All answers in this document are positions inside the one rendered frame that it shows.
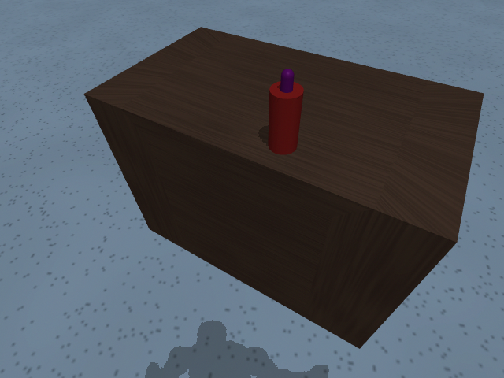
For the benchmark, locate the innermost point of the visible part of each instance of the bottle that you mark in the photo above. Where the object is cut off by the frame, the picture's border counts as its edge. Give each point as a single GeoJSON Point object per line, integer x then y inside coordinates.
{"type": "Point", "coordinates": [285, 107]}

